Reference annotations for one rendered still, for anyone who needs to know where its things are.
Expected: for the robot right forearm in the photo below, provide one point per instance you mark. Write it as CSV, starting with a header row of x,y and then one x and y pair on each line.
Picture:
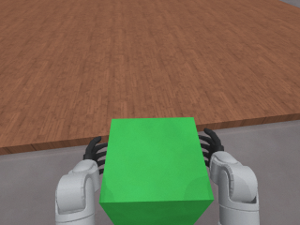
x,y
238,195

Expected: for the robot left hand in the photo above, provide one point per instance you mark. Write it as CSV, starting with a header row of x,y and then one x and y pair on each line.
x,y
91,152

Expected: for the robot right hand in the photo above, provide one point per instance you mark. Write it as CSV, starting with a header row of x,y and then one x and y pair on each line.
x,y
215,144

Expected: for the carton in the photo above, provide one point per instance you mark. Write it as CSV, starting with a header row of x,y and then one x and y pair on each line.
x,y
154,172

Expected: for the robot left forearm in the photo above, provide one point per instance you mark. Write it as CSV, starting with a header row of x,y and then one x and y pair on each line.
x,y
75,195

